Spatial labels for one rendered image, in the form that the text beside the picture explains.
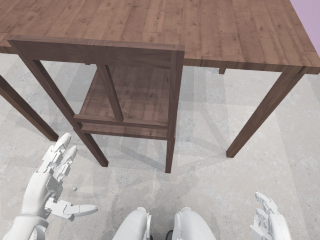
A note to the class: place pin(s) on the right robot shin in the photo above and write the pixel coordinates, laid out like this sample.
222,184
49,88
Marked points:
173,235

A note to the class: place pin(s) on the robot left forearm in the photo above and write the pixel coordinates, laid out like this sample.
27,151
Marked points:
27,227

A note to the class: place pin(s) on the robot left thigh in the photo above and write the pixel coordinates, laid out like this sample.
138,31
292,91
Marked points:
136,226

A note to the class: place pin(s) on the left robot hand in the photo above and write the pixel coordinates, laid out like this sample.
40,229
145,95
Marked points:
46,181

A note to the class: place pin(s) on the chair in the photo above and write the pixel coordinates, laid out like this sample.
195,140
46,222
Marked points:
134,92

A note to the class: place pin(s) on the right robot hand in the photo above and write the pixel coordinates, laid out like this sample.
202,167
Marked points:
275,225

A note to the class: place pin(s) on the table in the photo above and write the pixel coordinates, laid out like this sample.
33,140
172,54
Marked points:
257,35

